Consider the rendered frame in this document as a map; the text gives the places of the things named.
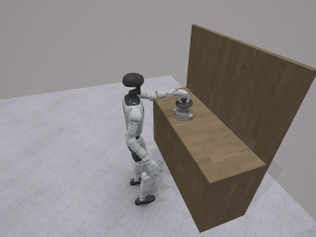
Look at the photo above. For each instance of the robot left upper arm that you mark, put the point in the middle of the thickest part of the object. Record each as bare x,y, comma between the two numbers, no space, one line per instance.
152,96

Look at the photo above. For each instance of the right robot hand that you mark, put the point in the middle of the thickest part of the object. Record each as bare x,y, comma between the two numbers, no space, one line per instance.
153,166

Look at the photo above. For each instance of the lid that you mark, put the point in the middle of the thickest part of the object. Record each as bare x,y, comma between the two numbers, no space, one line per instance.
184,105

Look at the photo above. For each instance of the left robot forearm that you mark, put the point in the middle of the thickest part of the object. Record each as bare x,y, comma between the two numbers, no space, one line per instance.
167,93

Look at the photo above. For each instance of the table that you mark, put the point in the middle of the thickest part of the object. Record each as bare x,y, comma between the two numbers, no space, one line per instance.
244,101

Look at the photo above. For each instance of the right robot forearm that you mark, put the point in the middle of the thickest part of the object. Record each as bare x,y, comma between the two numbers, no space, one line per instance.
135,147

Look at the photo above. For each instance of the robot right upper arm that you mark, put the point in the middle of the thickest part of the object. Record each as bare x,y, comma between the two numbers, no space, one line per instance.
134,119

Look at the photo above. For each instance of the robot right shin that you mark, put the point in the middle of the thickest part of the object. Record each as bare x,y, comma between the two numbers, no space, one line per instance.
145,187

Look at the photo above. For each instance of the pot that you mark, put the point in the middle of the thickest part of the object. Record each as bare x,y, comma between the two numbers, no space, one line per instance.
182,114

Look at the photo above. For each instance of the humanoid robot torso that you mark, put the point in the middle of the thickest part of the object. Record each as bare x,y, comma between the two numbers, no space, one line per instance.
126,111

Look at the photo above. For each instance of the left robot hand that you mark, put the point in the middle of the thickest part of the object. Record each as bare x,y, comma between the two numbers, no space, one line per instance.
184,94

